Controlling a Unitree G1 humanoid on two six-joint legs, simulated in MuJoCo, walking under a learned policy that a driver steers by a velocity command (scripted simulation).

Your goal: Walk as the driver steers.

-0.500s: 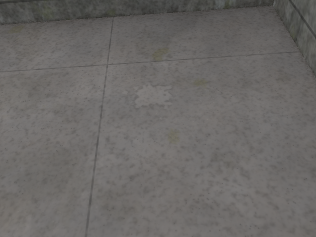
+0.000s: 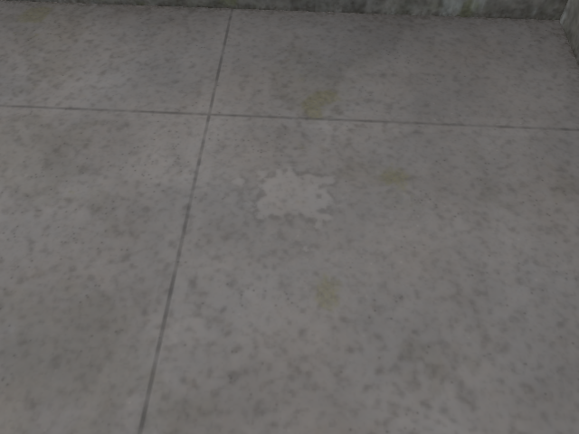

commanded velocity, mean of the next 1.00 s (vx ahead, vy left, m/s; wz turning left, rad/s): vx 0.50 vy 0.00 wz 0.00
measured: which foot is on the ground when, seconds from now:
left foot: up 0.00-0.02, down 0.04-0.60, up 0.62-1.00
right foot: down 0.00-0.06, up 0.08-0.58, down 0.60-1.00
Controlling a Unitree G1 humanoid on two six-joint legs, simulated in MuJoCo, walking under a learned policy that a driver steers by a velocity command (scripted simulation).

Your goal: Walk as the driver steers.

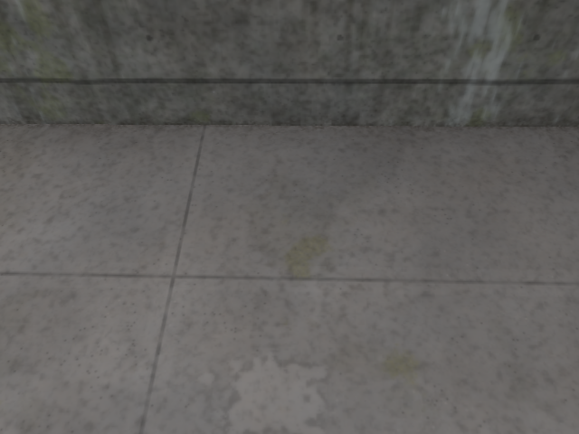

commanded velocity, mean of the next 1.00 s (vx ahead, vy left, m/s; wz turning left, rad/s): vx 0.35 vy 0.00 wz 0.00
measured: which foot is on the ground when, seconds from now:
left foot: up 0.00-0.16, down 0.18-0.72, up 0.74-1.00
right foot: down 0.00-0.18, up 0.20-0.68, down 0.70-1.00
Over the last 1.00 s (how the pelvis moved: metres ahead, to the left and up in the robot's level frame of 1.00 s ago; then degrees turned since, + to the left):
0.56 -0.03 0.02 0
